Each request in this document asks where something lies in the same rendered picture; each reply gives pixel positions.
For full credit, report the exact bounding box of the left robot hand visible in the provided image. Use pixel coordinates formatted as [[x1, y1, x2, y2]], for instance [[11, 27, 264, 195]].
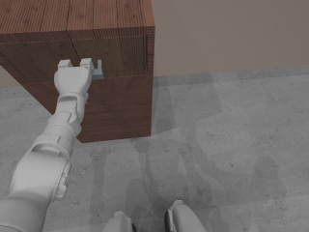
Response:
[[54, 58, 95, 103]]

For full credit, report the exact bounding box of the cabinet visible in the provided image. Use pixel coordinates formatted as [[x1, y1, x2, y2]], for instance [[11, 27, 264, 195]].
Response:
[[0, 0, 155, 143]]

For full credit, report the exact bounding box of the drawer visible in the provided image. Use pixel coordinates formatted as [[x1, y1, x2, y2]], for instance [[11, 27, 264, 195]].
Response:
[[0, 35, 147, 83]]

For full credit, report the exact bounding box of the handle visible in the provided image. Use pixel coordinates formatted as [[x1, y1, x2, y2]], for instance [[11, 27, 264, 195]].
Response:
[[91, 59, 103, 80]]

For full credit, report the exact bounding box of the robot shin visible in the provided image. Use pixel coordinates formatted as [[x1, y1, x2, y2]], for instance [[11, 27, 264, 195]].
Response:
[[170, 200, 183, 232], [114, 212, 125, 217]]

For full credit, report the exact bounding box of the robot left upper arm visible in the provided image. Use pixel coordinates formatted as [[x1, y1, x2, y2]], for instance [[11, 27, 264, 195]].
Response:
[[0, 151, 72, 232]]

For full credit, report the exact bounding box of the right robot shin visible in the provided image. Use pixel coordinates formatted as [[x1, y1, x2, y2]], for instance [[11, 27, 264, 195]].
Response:
[[170, 200, 183, 232]]

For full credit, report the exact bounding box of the left robot shin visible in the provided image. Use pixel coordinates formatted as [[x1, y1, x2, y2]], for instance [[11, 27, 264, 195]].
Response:
[[114, 212, 125, 217]]

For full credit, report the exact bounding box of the left robot forearm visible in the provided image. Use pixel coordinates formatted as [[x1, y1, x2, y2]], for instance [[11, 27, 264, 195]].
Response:
[[9, 93, 85, 193]]

